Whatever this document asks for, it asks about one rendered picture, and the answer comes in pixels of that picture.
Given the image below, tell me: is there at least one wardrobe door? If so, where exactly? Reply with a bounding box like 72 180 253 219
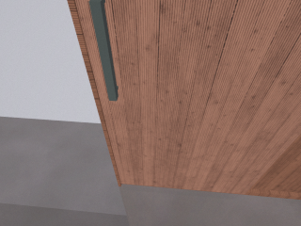
75 0 301 195
251 134 301 193

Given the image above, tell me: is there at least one handle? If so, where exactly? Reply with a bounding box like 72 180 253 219
88 0 119 102

